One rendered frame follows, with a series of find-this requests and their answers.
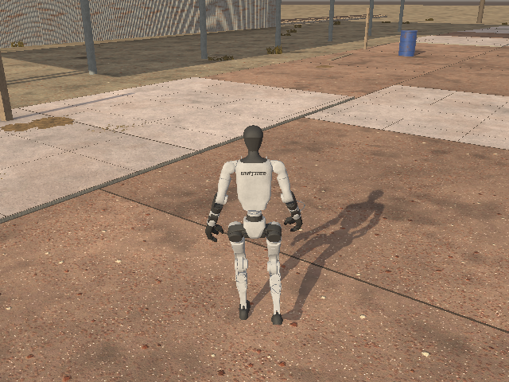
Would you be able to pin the robot left foot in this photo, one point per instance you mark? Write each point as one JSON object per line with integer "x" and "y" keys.
{"x": 243, "y": 314}

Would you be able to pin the robot right upper arm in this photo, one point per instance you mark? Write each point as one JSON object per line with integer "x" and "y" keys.
{"x": 283, "y": 180}

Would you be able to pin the left robot hand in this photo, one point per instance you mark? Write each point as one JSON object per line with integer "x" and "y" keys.
{"x": 209, "y": 230}

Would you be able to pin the humanoid robot torso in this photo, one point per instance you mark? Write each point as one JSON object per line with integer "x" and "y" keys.
{"x": 254, "y": 191}

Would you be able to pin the right robot forearm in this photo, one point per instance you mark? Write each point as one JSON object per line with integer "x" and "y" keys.
{"x": 293, "y": 208}

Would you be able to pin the robot left upper arm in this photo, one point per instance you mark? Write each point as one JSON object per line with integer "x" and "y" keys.
{"x": 224, "y": 181}

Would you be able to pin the right robot hand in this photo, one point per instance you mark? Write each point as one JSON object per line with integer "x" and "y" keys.
{"x": 290, "y": 220}

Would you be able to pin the left robot forearm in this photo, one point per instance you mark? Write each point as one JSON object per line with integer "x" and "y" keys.
{"x": 214, "y": 213}

